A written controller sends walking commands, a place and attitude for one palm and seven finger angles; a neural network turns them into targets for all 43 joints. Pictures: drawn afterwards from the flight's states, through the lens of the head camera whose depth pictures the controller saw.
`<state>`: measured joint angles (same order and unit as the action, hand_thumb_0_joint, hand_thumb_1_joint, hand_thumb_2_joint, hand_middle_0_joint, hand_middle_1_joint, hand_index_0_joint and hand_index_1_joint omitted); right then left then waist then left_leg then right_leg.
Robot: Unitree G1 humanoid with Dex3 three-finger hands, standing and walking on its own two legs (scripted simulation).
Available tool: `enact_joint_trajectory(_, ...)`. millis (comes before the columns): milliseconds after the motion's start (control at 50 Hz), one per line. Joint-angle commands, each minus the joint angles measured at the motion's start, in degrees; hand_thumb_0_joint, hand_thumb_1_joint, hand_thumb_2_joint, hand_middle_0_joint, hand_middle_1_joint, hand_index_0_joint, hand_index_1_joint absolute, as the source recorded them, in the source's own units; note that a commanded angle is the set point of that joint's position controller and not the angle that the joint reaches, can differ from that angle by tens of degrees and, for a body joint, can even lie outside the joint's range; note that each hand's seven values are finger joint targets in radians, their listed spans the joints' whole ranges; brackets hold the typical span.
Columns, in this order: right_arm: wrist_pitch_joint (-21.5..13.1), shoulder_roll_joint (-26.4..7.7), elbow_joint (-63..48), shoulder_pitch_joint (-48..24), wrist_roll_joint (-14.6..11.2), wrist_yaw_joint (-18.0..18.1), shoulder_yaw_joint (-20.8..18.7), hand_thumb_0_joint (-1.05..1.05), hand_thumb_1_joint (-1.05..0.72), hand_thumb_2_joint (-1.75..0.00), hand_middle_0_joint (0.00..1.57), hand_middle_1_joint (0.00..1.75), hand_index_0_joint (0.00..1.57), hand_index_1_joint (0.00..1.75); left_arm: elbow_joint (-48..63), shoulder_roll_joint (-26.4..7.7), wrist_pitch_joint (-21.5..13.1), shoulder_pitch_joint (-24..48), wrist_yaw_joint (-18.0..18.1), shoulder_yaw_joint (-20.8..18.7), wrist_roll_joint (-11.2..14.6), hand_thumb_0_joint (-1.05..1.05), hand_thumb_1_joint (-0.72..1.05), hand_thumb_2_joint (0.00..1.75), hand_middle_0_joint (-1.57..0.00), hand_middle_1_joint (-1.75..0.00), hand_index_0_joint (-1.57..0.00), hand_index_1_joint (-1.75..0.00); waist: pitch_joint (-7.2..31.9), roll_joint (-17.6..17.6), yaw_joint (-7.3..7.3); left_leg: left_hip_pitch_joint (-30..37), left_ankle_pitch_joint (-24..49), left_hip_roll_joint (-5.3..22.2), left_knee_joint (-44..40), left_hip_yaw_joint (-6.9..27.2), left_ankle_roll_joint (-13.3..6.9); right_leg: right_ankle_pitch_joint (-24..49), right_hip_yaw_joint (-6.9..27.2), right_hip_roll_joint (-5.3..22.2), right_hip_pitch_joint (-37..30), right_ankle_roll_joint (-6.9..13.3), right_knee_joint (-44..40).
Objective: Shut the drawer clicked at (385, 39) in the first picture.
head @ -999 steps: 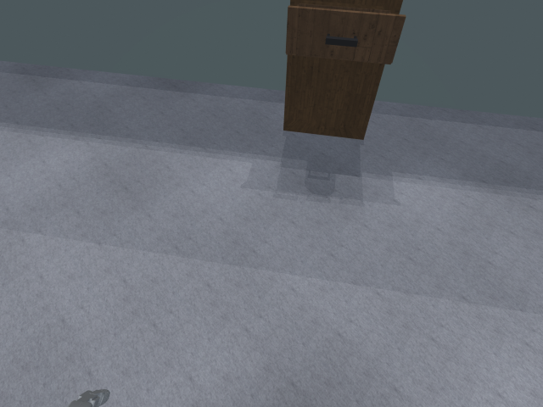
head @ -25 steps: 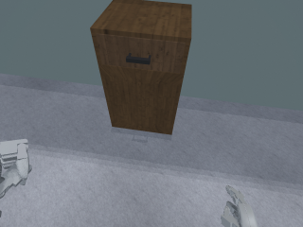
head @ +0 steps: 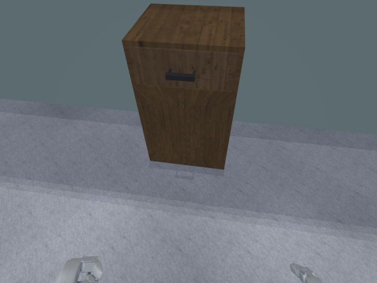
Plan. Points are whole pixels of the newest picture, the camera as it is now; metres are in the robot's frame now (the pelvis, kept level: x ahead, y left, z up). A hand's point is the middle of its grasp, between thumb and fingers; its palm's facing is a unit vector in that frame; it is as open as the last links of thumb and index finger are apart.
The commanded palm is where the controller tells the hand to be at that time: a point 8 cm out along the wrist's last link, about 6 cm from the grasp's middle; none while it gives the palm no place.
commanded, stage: let the arm hang, fingers relaxed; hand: left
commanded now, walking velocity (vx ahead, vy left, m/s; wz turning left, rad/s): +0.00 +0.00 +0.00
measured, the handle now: (181, 74) +0.92 +0.07 -0.06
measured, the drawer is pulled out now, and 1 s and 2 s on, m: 0.00 0.00 0.00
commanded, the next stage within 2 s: look to check the result in 0.90 s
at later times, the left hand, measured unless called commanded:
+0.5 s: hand out of the picture +0.00 +0.21 -0.16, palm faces -0.01 -0.96 -0.28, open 6.5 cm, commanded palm none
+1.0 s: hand out of the picture +0.07 +0.19 -0.15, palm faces -0.01 -0.96 -0.26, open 7.4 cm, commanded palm none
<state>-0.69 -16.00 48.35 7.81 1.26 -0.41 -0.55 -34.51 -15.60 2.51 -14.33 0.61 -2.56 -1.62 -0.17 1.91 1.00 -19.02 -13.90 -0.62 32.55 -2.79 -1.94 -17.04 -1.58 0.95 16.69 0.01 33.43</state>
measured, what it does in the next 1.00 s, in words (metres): stands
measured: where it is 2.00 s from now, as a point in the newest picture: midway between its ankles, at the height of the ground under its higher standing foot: outside the picture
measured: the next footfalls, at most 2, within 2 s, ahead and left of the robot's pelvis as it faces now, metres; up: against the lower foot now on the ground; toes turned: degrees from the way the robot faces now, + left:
none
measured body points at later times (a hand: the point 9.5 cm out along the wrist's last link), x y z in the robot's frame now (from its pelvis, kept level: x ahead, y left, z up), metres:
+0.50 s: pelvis +0.00 +0.00 +0.01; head +0.02 -0.01 +0.46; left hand +0.00 +0.26 -0.13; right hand +0.00 -0.24 -0.15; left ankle +0.04 +0.10 -0.73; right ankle +0.01 -0.12 -0.73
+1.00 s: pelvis +0.01 -0.02 +0.02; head +0.03 -0.02 +0.47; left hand +0.07 +0.24 -0.13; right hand +0.04 -0.28 -0.14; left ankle +0.04 +0.10 -0.73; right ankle +0.01 -0.12 -0.73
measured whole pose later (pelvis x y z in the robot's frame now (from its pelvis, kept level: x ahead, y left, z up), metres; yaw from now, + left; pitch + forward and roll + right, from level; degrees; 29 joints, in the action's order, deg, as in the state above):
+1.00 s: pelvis +0.01 -0.02 +0.02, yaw -1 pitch -1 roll +0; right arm 0.0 -14.0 65.0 10.1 1.1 1.3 -1.3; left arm -64.6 -13.4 -0.3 -8.4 0.5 -0.7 -0.4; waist -2.8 0.9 0.8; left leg -10.6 -9.1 0.8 20.7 -2.6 -0.3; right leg -11.7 -1.7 -0.9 8.2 1.4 21.0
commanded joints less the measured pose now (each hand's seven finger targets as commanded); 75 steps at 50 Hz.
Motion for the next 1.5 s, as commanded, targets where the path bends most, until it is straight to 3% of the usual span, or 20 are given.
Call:
enact_joint_trajectory(0, 0.0, -7.2, -1.1, -0.3, 0.3, 0.6, -1.4, 0.0, -0.9, -0.9, 0.2, 0.3, 0.2, 0.3, -6.4, -8.2, -2.3, 0.3, 0.3, -0.3, 0.3, 0.0, 0.9, 0.9, -0.96, -1.12, -0.96, -1.12, 0.9, 1.1, -1.32, 2.1, 5.3, 6.5, -10.3, 8.8, -1.1, 2.9, 5.6, 3.9, -3.5, 2.8, -9.2)
enact_joint_trajectory(40, 0.4, -5.7, 1.7, 0.5, 0.2, 0.9, -1.0, 0.0, -0.9, -0.9, 0.2, 0.3, 0.2, 0.3, -11.9, -7.2, -2.3, -0.1, 0.2, 0.4, 0.5, 0.0, 0.9, 0.9, -0.88, -1.04, -0.88, -1.04, 0.1, 3.1, -1.18, 2.4, -1.0, 6.1, -12.2, 8.7, -0.7, -0.6, 6.3, 3.9, -3.4, 2.9, -11.6)
enact_joint_trajectory(80, 0.6, -5.2, 4.3, 2.1, 0.1, 1.2, -1.1, 0.0, -0.9, -0.9, 0.2, 0.3, 0.2, 0.3, -16.3, -7.1, -2.7, -0.6, 0.2, 0.6, 0.8, 0.0, 0.9, 0.9, -0.8, -0.95, -0.8, -0.95, 1.1, 5.6, -0.97, 4.1, -2.5, 5.9, -12.6, 8.0, -0.5, -0.5, 6.9, 4.0, -3.8, 3.4, -13.2)
enact_joint_trajectory(120, 0.7, -4.9, 5.8, 3.3, 0.1, 1.5, -1.5, 0.0, -0.9, -0.9, 0.2, 0.3, 0.2, 0.3, -19.2, -6.3, -2.8, -1.1, 0.2, -0.1, 0.6, 0.0, 0.9, 0.9, -0.72, -0.86, -0.72, -0.86, 1.0, 5.9, -1.04, 4.3, -4.0, 6.2, -13.0, 8.1, -0.7, -0.5, 6.4, 4.0, -4.5, 3.6, -14.6)
enact_joint_trajectory(220, 0.7, -5.2, 10.0, 6.8, -0.2, 1.8, -2.0, 0.0, -0.9, -0.9, 0.2, 0.3, 0.2, 0.3, -24.4, -6.7, -3.0, -0.6, 0.2, 0.6, 0.9, 0.0, 0.9, 0.9, -0.52, -0.65, -0.52, -0.65, 0.2, 0.5, -0.52, 6.5, -3.0, 6.9, -13.7, 8.4, -0.8, -0.1, 5.7, 4.3, -3.6, 3.8, -15.8)
enact_joint_trajectory(320, 0.4, -4.8, 12.5, 7.7, -0.5, 2.0, -1.9, 0.0, -0.9, -0.9, 0.2, 0.3, 0.2, 0.3, -27.6, -6.6, -3.2, -1.0, 0.5, 0.9, 1.1, 0.0, 0.9, 0.9, -0.32, -0.43, -0.32, -0.43, -0.1, -0.5, -0.76, 8.0, 1.7, 7.3, -14.0, 8.0, -1.0, 2.9, 5.1, 4.6, -4.3, 3.6, -15.5)
enact_joint_trajectory(380, 0.5, -4.9, 13.5, 7.9, -0.4, 2.1, -1.9, 0.0, -0.9, -0.9, 0.2, 0.3, 0.2, 0.3, -28.4, -6.3, -3.0, -0.5, 0.6, 1.0, 1.0, 0.0, 0.9, 0.9, -0.2, -0.3, -0.2, -0.3, -1.9, -1.2, -0.62, 7.7, -0.3, 7.5, -15.0, 8.2, -0.9, 1.3, 5.1, 4.4, -3.2, 3.4, -15.7)
enact_joint_trajectory(480, 0.5, -4.5, 14.2, 7.3, -0.3, 1.9, -2.0, 0.0, -0.9, -0.9, 0.2, 0.3, 0.2, 0.3, -28.8, -6.4, -3.0, 0.4, 0.7, 0.8, 0.9, 0.0, 0.9, 0.9, -0.2, -0.3, -0.2, -0.3, -3.7, -1.7, -0.68, 6.7, -2.7, 7.0, -16.0, 8.0, -0.8, -0.7, 5.5, 4.4, -2.6, 3.2, -16.3)
enact_joint_trajectory(700, -0.2, -4.8, 14.0, 4.9, -0.2, 1.9, -2.1, 0.0, -0.9, -0.9, 0.2, 0.3, 0.2, 0.3, -27.5, -6.7, -3.7, 3.1, 0.7, 0.1, 0.8, 0.0, 0.9, 0.9, -0.2, -0.3, -0.2, -0.3, -1.1, -1.3, -0.72, 9.5, 6.9, 7.1, -14.6, 7.1, -0.4, 6.6, 5.9, 4.9, -4.9, 2.9, -16.2)
enact_joint_trajectory(900, -0.3, -6.2, 14.0, 3.1, -0.2, 2.0, -2.1, 0.0, -0.9, -0.9, 0.2, 0.3, 0.2, 0.3, -27.2, -7.8, -4.0, 5.1, 0.7, -0.1, 1.0, 0.0, 0.9, 0.9, -0.2, -0.3, -0.2, -0.3, 0.3, -1.1, -0.53, 11.7, 10.0, 7.3, -14.3, 6.6, 0.1, 10.3, 6.0, 5.2, -6.6, 2.9, -16.9)
enact_joint_trajectory(1480, -0.1, -9.5, 14.1, 0.5, -0.3, 2.0, -2.1, 0.0, -0.9, -0.9, 0.2, 0.3, 0.2, 0.3, -27.8, -10.9, -4.4, 7.5, 0.7, -0.3, 1.2, 0.0, 0.9, 0.9, -0.2, -0.3, -0.2, -0.3, 0.6, -1.4, -0.27, 13.9, 11.6, 7.7, -14.9, 5.7, 0.7, 15.7, 6.6, 5.9, -8.9, 2.6, -18.9)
